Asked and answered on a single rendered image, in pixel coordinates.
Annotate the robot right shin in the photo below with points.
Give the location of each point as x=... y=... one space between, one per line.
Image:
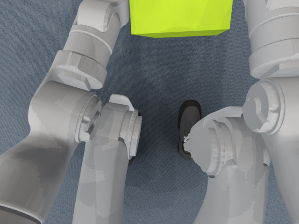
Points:
x=190 y=145

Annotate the right robot thigh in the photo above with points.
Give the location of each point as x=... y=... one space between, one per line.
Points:
x=232 y=156

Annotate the robot left upper arm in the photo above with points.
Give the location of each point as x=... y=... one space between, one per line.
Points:
x=32 y=171

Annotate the robot right forearm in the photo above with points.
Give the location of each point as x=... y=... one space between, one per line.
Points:
x=273 y=28

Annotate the robot right upper arm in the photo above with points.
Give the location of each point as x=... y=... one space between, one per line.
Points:
x=272 y=110

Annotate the robot left forearm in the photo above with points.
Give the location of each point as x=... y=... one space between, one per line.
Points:
x=83 y=61

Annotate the carton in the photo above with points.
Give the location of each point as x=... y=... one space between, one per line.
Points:
x=179 y=18

